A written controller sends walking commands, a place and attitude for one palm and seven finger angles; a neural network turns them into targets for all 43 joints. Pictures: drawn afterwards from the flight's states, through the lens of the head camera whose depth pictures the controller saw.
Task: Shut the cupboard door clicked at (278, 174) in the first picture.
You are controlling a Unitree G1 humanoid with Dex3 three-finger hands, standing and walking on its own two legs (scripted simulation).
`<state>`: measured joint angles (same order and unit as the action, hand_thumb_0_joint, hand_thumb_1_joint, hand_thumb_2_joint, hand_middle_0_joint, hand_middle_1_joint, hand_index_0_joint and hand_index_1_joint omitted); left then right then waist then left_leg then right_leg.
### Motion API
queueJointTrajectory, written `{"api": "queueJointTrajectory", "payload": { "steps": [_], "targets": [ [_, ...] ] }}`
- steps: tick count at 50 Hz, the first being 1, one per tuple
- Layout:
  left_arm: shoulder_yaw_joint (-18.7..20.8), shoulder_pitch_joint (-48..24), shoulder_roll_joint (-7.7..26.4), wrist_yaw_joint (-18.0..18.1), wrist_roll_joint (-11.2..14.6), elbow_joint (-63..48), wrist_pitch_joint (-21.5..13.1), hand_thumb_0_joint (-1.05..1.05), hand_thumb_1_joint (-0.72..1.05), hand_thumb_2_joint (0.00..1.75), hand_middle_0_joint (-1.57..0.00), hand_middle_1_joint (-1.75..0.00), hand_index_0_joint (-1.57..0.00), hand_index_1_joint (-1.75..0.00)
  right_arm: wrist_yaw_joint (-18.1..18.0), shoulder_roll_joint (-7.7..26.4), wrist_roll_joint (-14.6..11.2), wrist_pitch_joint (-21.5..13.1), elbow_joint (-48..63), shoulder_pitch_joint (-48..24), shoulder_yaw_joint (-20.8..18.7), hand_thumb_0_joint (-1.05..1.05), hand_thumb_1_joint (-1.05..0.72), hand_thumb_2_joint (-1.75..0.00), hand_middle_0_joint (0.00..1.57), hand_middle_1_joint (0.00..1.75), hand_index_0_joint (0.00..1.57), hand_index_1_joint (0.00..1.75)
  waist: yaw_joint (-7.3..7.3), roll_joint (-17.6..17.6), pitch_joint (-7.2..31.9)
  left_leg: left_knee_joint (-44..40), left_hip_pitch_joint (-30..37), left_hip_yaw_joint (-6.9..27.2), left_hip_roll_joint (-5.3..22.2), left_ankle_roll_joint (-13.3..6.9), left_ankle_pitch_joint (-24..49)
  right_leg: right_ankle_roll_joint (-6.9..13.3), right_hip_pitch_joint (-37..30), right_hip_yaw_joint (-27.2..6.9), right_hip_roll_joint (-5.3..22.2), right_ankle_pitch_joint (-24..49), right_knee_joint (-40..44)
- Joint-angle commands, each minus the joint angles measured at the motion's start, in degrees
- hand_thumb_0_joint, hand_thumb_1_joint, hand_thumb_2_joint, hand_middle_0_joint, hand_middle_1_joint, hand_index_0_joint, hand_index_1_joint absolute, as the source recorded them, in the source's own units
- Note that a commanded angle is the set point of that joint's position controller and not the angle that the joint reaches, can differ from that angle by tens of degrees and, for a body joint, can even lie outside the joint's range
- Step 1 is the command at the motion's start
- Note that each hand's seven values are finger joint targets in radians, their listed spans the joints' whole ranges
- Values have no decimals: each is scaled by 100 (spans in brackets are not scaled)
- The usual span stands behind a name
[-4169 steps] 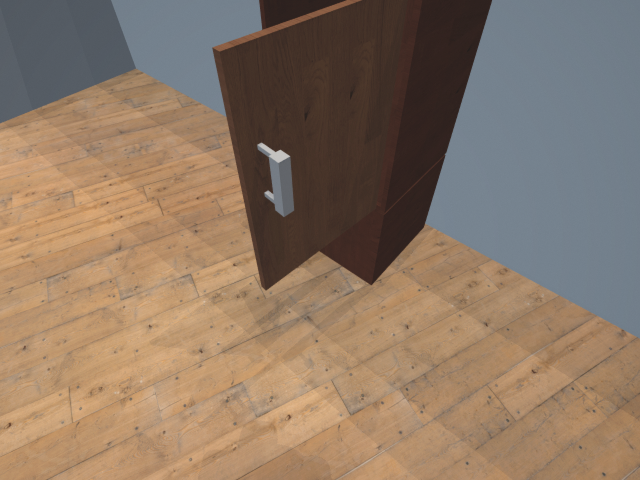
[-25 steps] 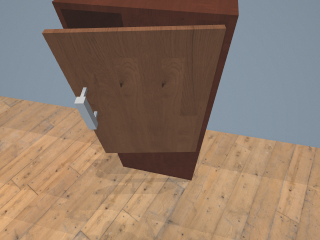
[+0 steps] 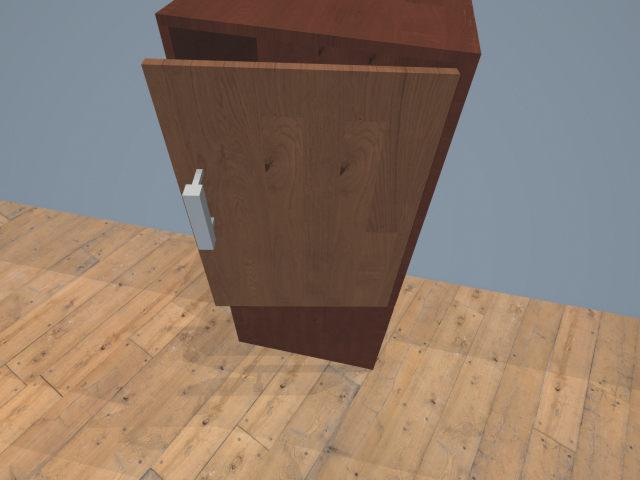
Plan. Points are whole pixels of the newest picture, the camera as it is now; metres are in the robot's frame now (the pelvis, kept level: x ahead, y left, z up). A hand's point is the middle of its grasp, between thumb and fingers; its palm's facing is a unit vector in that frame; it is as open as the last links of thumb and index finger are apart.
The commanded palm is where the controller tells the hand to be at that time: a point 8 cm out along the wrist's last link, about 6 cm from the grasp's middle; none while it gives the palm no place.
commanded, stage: come to a stop and stand still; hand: left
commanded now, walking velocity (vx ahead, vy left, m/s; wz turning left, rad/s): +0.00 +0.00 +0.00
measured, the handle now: (203, 209) +0.52 +0.24 +0.01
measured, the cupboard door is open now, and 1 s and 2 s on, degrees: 13 13 13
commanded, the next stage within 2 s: look again from close up in 0.18 s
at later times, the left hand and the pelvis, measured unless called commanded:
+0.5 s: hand out of the picture +0.02 +0.18 -0.18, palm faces +0.04 -0.98 -0.22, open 7.4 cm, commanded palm none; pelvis +0.02 +0.01 -0.01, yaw +1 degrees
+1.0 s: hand (181, 436) +0.18 +0.19 -0.08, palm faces +0.28 -0.94 -0.17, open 7.3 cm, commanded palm +0.12 +0.23 -0.07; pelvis +0.03 -0.01 -0.02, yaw +2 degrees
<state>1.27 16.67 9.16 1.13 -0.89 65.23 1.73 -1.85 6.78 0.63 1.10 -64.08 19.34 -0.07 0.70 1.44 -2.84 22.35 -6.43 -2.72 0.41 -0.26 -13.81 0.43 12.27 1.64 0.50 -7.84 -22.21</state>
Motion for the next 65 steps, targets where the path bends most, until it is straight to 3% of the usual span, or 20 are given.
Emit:
{"api": "queueJointTrajectory", "payload": {
  "steps": [1, 13, 14, 15, 16, 20, 27, 42, 43, 44, 45, 46, 47, 48, 51, 54, 56, 59, 62, 65],
  "targets": [
    [47, 224, 381, 35, 15, -202, -143, 0, 90, 90, -20, -30, -20, -30, -32, 627, 4, -101, 174, 293, -120, 0, -90, -90, 20, 30, 20, 30, 6, -37, -310, -857, -888, 557, 491, -152, -869, 47, -211, -588, 388, -818, 455],
    [-26, 463, 167, 81, 21, -6, -186, 0, 90, 90, -20, -30, -20, -30, -84, 466, -26, -182, 55, 434, -76, 0, -90, -90, 20, 30, 20, 30, -5, -161, -402, -790, -710, 544, 531, -131, -192, 77, -163, -531, 438, -93, 261],
    [-140, 796, 423, 319, -41, 83, -401, 0, 90, 90, -20, -30, -20, -30, 31, 747, -52, -347, 431, -382, -29, 0, -90, -90, 20, 30, 20, 30, 200, -858, -160, 380, -836, 113, 656, 30, 821, 135, -214, -454, 786, 1306, -169],
    [-68, 681, 671, 256, 11, -96, -409, 0, 90, 90, -20, -30, -20, -30, 34, 437, -8, -302, 557, 55, -36, 0, -90, -90, 20, 30, 20, 30, -90, -952, 355, 221, -749, 330, 257, 49, -252, 246, -259, -765, 802, 84, -108],
    [-46, 486, 691, 186, 15, -183, -427, 0, 90, 90, -20, -30, -20, -30, 51, 406, 53, -309, 526, 43, -8, 0, -90, -90, 20, 30, 20, 30, -59, -1127, 159, 97, -733, 369, 255, 0, -116, 273, -56, -697, 727, -136, -149],
    [-125, 316, 324, 113, -3, -278, -389, 0, 90, 90, -20, -30, -20, -30, 22, 554, 9, -342, 621, 279, -33, 0, -90, -90, 20, 30, 20, 30, -127, -58, -21, -108, -922, 691, 481, -179, 37, 197, 73, -471, 477, -540, -245],
    [-85, 202, 448, 99, 21, -373, -369, 0, 90, 90, -20, -30, -20, -30, 6, 746, 21, -389, 556, 224, -1, 0, -90, -90, 20, 30, 20, 30, -66, -161, -400, -329, -913, 650, 467, -196, 599, 187, 16, -430, 486, 46, -343],
    [-3, -71, 767, 84, 44, -470, -389, 0, 90, 90, -20, -30, -20, -30, -10, 915, 20, -365, 351, -89, -32, 0, -90, -90, 20, 30, 20, 30, -43, -101, 154, -219, -378, 467, 481, -132, 990, 231, -456, -503, 611, 1003, -280],
    [17, 617, 792, 326, 9, -215, -432, 0, 90, 90, -20, -30, -20, -30, 38, 1023, -56, -363, 661, -524, -102, 0, -90, -90, 20, 30, 20, 30, 192, 825, 269, 963, -725, 188, 657, 14, 1273, 69, -593, -660, 913, 3435, -448],
    [2656, -4781, 4547, 322, 721, -9354, -2160, 0, 90, 90, -20, -30, -20, -30, -706, 2209, 69, -1460, 2113, 25, -466, 0, -90, -90, 20, 30, 20, 30, -590, -63, 2346, 1743, 1262, -39, 399, -109, 2573, 65, -608, -652, 459, 2432, -1222],
    [140, -356, 1122, 315, 714, -6894, -1519, 0, 90, 90, -22, -32, -22, -32, -614, 1271, -297, -1786, 2235, -787, 2, 0, -90, -90, 20, 30, 20, 30, -244, -1673, 2734, 1102, 494, 137, -44, -106, 2589, 88, -250, -113, 21, 1280, -1894],
    [502, -475, 1126, 525, 990, -7063, -1293, 0, 90, 90, -24, -34, -24, -34, -496, 1402, -184, -1964, 2124, -975, 7, 0, -90, -90, 20, 30, 20, 30, 111, -1850, 2485, 762, 334, 129, 64, 34, 3047, 171, -131, 145, 41, 730, -1146],
    [-116, 814, -275, 451, 1030, -5985, -734, 0, 90, 90, -25, -36, -25, -36, -310, 1061, -279, -2079, 2075, -828, -97, 0, -90, -90, 20, 30, 20, 30, -152, -1133, 1505, 575, -267, 322, 120, 89, 2542, 82, 215, 276, 102, 429, -945],
    [169, -391, 307, 470, 1046, -6740, -973, 0, 90, 90, -27, -38, -27, -38, -235, 1397, -294, -2170, 2330, -727, -270, 0, -90, -90, 20, 30, 20, 30, -318, -985, 668, 767, -881, 426, 43, 121, 1650, 64, 552, 187, 129, 400, -957],
    [842, 1381, 322, 12, 1107, -5385, -1869, 0, 90, 90, -33, -44, -33, -44, -101, 1263, -144, -2242, 2821, -942, -430, 0, -90, -90, 20, 30, 20, 30, 56, 647, -131, 1216, -2370, 411, -184, 99, 155, 33, 1414, 297, 112, -937, -1188],
    [895, 2314, -33, -991, 1516, -5027, -3244, 0, 90, 90, -38, -50, -38, -50, 102, 1223, -51, -2216, 3206, -1022, -533, 0, -90, -90, 20, 30, 20, 30, 282, 1815, 241, 2272, -3484, 265, -287, 147, -425, -25, 1796, -159, 224, -1163, -1851],
    [1129, 2205, 282, -1724, 1637, -5016, -4017, 0, 90, 90, -42, -54, -42, -54, 233, 1322, -70, -2150, 3461, -1051, -599, 0, -90, -90, 20, 30, 20, 30, 318, 1199, 783, 2831, -3782, 221, -342, 182, -486, 73, 1799, -435, 321, -777, -2404],
    [1270, 1485, 728, -2117, 1705, -5915, -4074, 0, 90, 90, -47, -60, -47, -60, 212, 1397, -113, -2055, 4077, -1316, -566, 0, -90, -90, 20, 30, 20, 30, 407, -91, 1619, 3357, -4228, 13, -426, 43, -672, 151, 2056, -734, 347, -1303, -2835],
    [1439, 335, 1083, -1894, 1840, -7216, -3963, 0, 90, 90, -53, -66, -53, -66, 81, 1364, -119, -2024, 4400, -1265, -522, 0, -90, -90, 20, 30, 20, 30, 251, -521, 2137, 3675, -4412, 123, -330, -47, -1140, 126, 2554, -920, 260, -2603, -2887],
    [1179, -386, 1057, -1544, 1819, -8903, -4260, 0, 90, 90, -58, -72, -58, -72, -42, 1326, -79, -2046, 4407, -1036, -445, 0, -90, -90, 20, 30, 20, 30, -19, -982, 2656, 3896, -4043, 291, -216, -134, -946, 154, 2778, -716, 130, -2260, -3144]
  ]
}}
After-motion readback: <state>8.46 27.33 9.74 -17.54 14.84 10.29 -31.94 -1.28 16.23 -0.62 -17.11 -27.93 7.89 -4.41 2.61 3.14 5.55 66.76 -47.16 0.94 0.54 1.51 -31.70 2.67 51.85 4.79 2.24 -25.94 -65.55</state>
